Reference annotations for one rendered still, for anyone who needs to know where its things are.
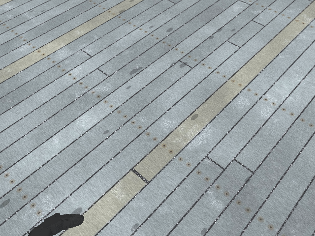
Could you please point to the robot left hand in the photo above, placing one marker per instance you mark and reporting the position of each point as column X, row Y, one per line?
column 56, row 223

